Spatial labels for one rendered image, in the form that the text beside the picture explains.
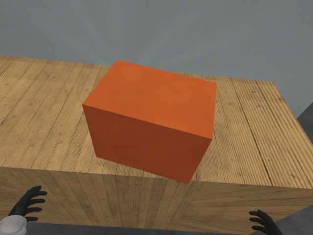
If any right robot hand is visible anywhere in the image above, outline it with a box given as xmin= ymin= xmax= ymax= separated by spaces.
xmin=249 ymin=210 xmax=283 ymax=235

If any carton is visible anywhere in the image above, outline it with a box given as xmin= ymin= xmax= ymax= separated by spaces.
xmin=82 ymin=60 xmax=217 ymax=184

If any left robot hand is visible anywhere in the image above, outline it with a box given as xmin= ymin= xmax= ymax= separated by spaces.
xmin=8 ymin=186 xmax=47 ymax=222

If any pedestal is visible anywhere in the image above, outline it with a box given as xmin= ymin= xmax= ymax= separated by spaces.
xmin=0 ymin=55 xmax=313 ymax=235

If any robot left forearm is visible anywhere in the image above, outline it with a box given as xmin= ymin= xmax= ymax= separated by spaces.
xmin=0 ymin=215 xmax=27 ymax=235

